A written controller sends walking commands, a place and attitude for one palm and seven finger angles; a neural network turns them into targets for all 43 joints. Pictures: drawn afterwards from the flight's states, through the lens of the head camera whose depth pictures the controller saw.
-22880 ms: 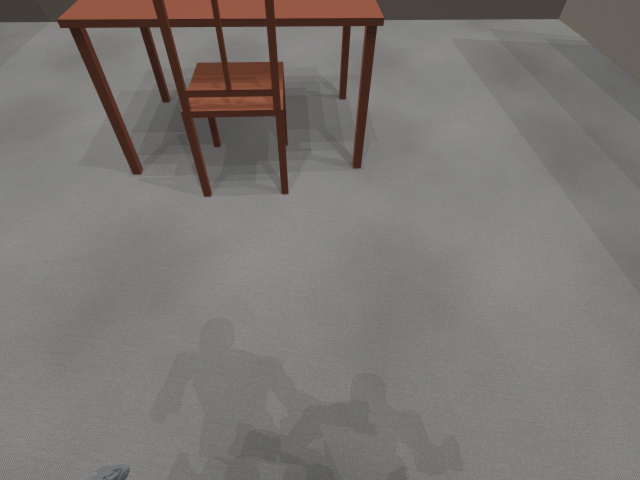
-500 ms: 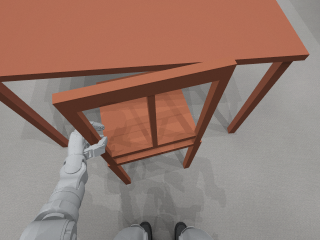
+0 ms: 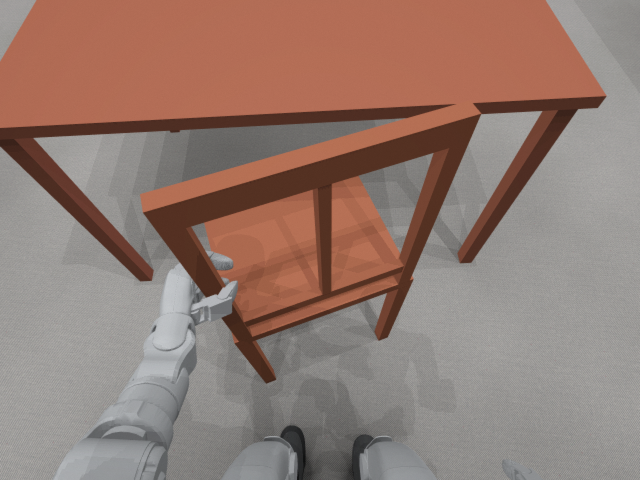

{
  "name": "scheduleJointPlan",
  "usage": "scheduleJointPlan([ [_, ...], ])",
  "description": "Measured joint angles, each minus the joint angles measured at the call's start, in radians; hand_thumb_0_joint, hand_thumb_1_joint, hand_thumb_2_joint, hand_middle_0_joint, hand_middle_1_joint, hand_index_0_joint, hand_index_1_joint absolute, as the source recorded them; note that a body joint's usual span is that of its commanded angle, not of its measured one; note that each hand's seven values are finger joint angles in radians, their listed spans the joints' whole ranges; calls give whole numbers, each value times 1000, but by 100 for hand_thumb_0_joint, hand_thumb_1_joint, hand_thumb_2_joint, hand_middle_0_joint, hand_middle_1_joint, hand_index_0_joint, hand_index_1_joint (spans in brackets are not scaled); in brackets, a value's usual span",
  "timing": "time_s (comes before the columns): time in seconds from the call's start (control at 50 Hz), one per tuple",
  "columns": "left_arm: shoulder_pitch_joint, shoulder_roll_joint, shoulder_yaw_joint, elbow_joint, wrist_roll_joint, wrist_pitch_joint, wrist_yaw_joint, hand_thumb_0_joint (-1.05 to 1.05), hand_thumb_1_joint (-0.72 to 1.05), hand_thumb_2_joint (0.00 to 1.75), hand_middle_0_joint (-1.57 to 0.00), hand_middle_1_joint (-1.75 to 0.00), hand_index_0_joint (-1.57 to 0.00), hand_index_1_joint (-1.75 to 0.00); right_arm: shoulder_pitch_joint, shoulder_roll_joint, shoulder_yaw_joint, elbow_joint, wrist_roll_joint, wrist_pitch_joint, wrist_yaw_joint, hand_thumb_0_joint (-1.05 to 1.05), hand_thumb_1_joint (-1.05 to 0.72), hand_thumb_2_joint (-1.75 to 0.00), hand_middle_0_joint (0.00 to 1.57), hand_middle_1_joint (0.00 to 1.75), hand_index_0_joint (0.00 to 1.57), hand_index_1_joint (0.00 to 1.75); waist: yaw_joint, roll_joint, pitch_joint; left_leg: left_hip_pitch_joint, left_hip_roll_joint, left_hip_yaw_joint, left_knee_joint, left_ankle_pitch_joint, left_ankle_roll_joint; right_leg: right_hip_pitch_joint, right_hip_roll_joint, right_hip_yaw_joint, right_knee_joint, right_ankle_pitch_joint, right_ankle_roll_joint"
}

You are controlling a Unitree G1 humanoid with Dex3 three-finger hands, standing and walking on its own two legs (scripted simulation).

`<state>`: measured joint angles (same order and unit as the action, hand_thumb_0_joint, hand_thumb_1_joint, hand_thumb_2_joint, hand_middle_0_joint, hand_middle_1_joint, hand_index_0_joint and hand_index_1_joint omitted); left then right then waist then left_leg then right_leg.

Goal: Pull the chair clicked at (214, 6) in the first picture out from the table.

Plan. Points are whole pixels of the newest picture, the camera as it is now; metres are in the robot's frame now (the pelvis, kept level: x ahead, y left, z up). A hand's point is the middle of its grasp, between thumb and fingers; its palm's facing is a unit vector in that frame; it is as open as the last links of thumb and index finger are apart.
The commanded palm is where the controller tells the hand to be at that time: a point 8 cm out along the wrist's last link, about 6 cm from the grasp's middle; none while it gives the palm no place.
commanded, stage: step backward, pulling the chair out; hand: left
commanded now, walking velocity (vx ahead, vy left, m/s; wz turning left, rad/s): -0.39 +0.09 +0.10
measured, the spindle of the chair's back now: (323, 246) +0.43 +0.01 -0.07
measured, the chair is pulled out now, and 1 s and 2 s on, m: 0.13 0.18 0.34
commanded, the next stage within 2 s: none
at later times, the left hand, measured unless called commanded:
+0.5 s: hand (221, 326) +0.31 +0.15 -0.07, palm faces +0.05 -0.97 -0.23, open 5.9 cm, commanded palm +0.29 +0.20 -0.06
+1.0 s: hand (219, 341) +0.29 +0.15 -0.07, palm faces +0.07 -0.97 -0.23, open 6.0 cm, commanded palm +0.26 +0.20 -0.06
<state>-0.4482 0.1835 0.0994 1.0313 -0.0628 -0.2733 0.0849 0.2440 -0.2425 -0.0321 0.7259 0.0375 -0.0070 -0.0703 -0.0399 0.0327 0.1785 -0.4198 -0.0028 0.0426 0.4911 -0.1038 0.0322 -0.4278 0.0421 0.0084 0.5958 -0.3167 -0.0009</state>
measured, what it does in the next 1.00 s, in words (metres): steps on the spot: left foot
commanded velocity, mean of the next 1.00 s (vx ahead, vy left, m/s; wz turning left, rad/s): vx -0.38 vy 0.00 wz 0.05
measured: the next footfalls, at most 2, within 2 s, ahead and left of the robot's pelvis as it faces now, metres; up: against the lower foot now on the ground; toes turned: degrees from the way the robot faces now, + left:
left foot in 0.34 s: -0.06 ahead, +0.16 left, +0.00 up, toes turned +2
right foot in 1.12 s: +0.03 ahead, -0.10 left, +0.00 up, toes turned +4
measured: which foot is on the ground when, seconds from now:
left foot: down 0.00-0.08, up 0.10-0.32, down 0.34-1.00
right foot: down 0.00-1.00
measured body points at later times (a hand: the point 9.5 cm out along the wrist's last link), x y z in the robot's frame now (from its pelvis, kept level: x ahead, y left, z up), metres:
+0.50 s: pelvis -0.06 +0.01 -0.01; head +0.06 -0.02 +0.43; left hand +0.30 +0.20 -0.05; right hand +0.02 -0.27 -0.15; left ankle -0.10 +0.16 -0.73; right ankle +0.07 -0.10 -0.73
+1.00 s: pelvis -0.08 +0.00 -0.01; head +0.02 -0.01 +0.43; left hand +0.28 +0.20 -0.05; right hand -0.03 -0.27 -0.15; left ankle -0.11 +0.14 -0.73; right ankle +0.07 -0.10 -0.73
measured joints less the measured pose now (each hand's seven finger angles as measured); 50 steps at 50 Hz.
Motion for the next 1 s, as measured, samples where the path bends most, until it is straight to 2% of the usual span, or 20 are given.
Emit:
scheduleJointPlan([
  [0.04, -6, 0, 12, 11, 0, -6, -5, 6, 59, 68, -28, -115, -50, -144, -6, 12, 8, 12, -2, -10, -1, 0, -91, -90, 20, 30, 20, 30, 6, 17, 17, -4, 14, -7, 20, -4, -9, 14, 7, -17, -28, 75, -6],
  [0.08, -11, 8, 23, 20, 3, -12, -9, 5, 57, 69, -29, -114, -50, -144, -10, 22, 12, 19, 0, -15, -1, 0, -91, -90, 20, 30, 20, 30, 4, 23, 24, -21, 17, -14, 57, -39, -15, 19, 6, -31, -54, 174, -28],
  [0.14, -17, 12, 34, 28, 6, -15, 3, 4, 56, 70, -30, -114, -50, -144, -19, 19, 5, 29, 7, -21, 6, 1, -91, -90, 21, 30, 20, 30, -3, 25, 24, -75, -13, -55, 240, -248, -41, -3, -1, -33, -49, 179, -54],
  [0.2, -23, -2, 46, 27, 0, -5, 15, 5, 56, 70, -29, -114, -50, -144, -24, -2, -3, 46, 12, -28, 10, 1, -91, -90, 21, 30, 20, 30, -1, 13, 10, -66, -49, -91, 372, -347, -57, -30, -21, -14, -62, 193, -53],
  [0.26, -43, -18, 45, 23, 3, 15, 22, 5, 57, 70, -28, -114, -50, -144, -23, -31, -5, 54, 19, -31, 9, 1, -91, -90, 21, 30, 20, 30, -18, 9, -11, 1, -41, -112, 318, -384, -61, -65, -51, -24, -65, 206, -42],
  [0.3, -64, -25, 31, 13, 7, 32, 26, 5, 57, 69, -27, -115, -50, -144, -20, -51, -9, 52, 19, -30, 5, 1, -91, -90, 20, 30, 20, 30, -32, 10, -21, 64, -19, -114, 202, -355, -58, -94, -73, -39, -58, 210, -30],
  [0.34, -86, -30, 10, -10, 18, 51, 27, 5, 57, 68, -27, -116, -50, -144, -15, -71, -19, 41, 15, -24, -2, 1, -91, -90, 20, 30, 20, 30, -44, 17, -24, 128, 12, -105, 58, -260, -59, -127, -89, -58, -37, 211, -17],
  [0.38, -103, -18, -7, -39, 27, 63, 23, 3, 57, 67, -27, -118, -50, -144, -32, -64, -31, 31, 8, -7, -7, 1, -91, -90, 20, 30, 20, 30, -37, -20, 7, 138, -11, -81, 27, -228, -77, -132, -112, -37, -41, 226, -4],
  [0.44, -69, -7, -25, -94, 31, 62, 13, 2, 57, 66, -26, -119, -50, -144, -20, -47, -38, -17, -1, 15, -4, 1, -91, -90, 20, 30, 20, 30, -25, -37, 25, 142, -15, -55, 31, -223, -77, -126, -108, -11, -61, 253, 2],
  [0.54, 2, -9, -25, -125, 35, 35, 7, 0, 57, 66, -27, -120, -50, -144, 6, -9, -35, -48, 3, 46, 4, 1, -91, -90, 20, 30, 20, 30, -21, -15, 15, 136, 12, -48, 81, -256, -83, -115, -80, -11, -61, 253, -11],
  [0.64, -25, -13, -22, -64, 46, 17, 14, 0, 57, 67, -26, -121, -50, -144, 6, 9, -19, -12, 6, 33, 3, 0, -91, -90, 20, 30, 20, 30, -24, -15, -2, 112, 17, -51, 105, -255, -79, -114, -76, -16, -89, 279, -10],
  [0.76, -6, -15, -16, -35, 45, 2, 10, 0, 57, 66, -25, -121, -50, -144, 53, 21, -10, -19, -5, 24, -7, 0, -91, -90, 20, 30, 20, 30, -24, -31, -28, 128, 0, -31, 76, -238, -74, -130, -82, 18, -42, 239, 19],
  [0.8, -1, -13, -10, -28, 47, 0, 5, 0, 56, 67, -26, -121, -50, -144, 64, 27, -14, -9, -6, 30, -9, 0, -91, -90, 20, 30, 20, 30, -20, -28, -29, 131, 4, -35, 96, -253, -81, -124, -75, 17, -26, 253, -4],
  [0.84, -6, -13, -3, -13, 44, -6, 2, 0, 56, 68, -27, -120, -50, -144, 64, 26, -19, 5, -3, 33, -9, 0, -91, -90, 20, 30, 20, 30, -20, -12, -30, 119, 17, -44, 119, -266, -87, -126, -65, 5, -17, 234, -18],
  [0.94, -70, -22, -1, 24, 55, 1, 15, 1, 55, 70, -27, -120, -50, -144, 42, -6, -27, 39, 6, 10, -5, 1, -91, -90, 21, 30, 20, 30, -33, 11, -24, 58, 13, -70, 219, -370, -62, -132, -65, -35, -55, 262, -23],
  [0.96, -84, -22, -7, 24, 57, 10, 18, 1, 55, 70, -27, -121, -50, -144, 39, -14, -25, 41, 8, 6, -5, 1, -91, -90, 21, 30, 20, 30, -36, 10, -23, 64, 11, -67, 192, -360, -58, -134, -67, -41, -61, 270, -21],
  [1.0, -96, -11, -22, 12, 56, 28, 23, 0, 56, 69, -26, -121, -50, -144, 27, -19, -20, 39, 8, 3, -7, 1, -91, -90, 20, 30, 20, 30, -35, -21, -11, 78, -4, -55, 142, -242, -56, -135, -81, -29, -68, 283, -13],
])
